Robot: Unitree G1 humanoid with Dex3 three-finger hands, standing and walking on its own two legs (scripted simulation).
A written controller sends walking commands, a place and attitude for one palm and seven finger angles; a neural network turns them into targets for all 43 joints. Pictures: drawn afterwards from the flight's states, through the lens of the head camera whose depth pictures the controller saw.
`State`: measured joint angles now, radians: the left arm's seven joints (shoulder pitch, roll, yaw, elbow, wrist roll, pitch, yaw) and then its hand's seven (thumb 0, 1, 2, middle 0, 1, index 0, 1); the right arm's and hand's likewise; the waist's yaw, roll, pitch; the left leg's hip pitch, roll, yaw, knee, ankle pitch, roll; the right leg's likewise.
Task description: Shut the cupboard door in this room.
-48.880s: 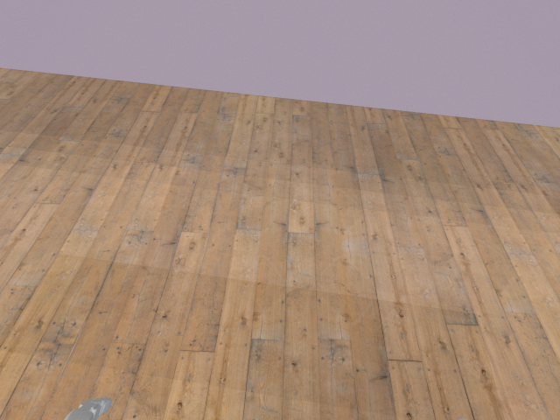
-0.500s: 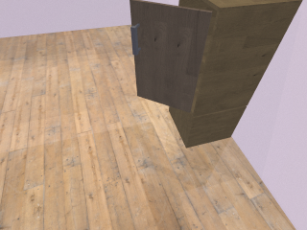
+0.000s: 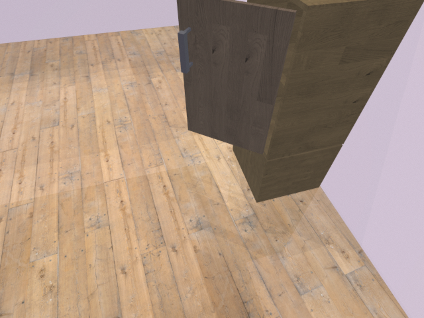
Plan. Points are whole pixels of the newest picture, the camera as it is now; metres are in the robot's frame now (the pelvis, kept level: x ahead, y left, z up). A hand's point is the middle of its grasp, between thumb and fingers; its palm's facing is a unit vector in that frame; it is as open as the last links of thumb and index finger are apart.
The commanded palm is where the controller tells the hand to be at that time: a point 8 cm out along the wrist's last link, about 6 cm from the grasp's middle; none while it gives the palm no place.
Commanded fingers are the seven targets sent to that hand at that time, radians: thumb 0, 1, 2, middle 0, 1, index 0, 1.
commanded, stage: look to check the result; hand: left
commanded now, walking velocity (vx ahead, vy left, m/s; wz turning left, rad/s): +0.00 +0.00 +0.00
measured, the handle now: (186, 50) +0.94 +0.14 +0.04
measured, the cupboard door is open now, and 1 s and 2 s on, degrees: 50 50 50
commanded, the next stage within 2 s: walk to a spot facing it in 0.24 s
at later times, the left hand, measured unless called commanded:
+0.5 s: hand out of the picture +0.05 +0.23 -0.17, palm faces +0.03 -0.95 -0.30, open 7.4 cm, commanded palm none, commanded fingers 0.00 0.90 0.90 -0.20 -0.30 -0.20 -0.30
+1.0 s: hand out of the picture -0.03 +0.25 -0.17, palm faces +0.32 -0.91 -0.27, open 7.4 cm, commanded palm none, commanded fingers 0.00 0.90 0.90 -0.20 -0.30 -0.20 -0.30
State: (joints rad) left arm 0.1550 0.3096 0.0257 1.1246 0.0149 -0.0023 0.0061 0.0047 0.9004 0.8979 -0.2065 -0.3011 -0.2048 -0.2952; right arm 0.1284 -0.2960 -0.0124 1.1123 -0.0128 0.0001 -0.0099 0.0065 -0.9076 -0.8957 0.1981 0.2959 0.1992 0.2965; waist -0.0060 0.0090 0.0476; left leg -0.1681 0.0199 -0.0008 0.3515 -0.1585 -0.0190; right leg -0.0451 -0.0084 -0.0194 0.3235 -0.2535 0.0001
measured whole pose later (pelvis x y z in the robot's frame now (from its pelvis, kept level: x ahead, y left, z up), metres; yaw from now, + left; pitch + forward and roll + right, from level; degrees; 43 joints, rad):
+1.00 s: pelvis -0.03 +0.02 -0.01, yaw +19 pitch +1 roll -2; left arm 0.18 0.25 0.08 0.93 0.03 0.06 0.02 0.01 0.90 0.90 -0.20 -0.30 -0.20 -0.29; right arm 0.24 -0.19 -0.05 0.98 -0.03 0.05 0.00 0.01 -0.91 -0.90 0.20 0.30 0.20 0.30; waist -0.03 0.01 0.08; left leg -0.35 -0.05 -0.07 0.44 -0.10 0.05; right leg -0.45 -0.04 0.01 0.98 -0.39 0.04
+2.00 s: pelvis +0.12 +0.09 -0.03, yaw +52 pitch -2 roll +2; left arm 0.24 0.18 0.07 0.92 0.04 -0.05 -0.02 0.00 0.90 0.90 -0.20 -0.30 -0.20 -0.29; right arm 0.32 -0.20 -0.06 1.07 -0.02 0.02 0.01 0.01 -0.91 -0.90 0.20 0.30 0.20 0.30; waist 0.00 0.04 0.06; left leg -0.31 0.00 -0.04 1.13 -0.46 0.04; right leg -0.38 -0.09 -0.16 0.69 -0.28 -0.05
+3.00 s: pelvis +0.21 +0.25 -0.01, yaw +47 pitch +2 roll +1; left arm 0.26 0.19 0.08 0.94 0.03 0.04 0.01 0.00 0.90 0.90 -0.21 -0.30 -0.20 -0.30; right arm 0.14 -0.25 -0.08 0.94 -0.01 0.05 -0.02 0.01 -0.91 -0.90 0.19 0.30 0.19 0.30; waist 0.02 -0.01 0.07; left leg -0.44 0.03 0.02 0.94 -0.41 -0.07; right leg -0.28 0.03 0.05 0.47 -0.22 -0.04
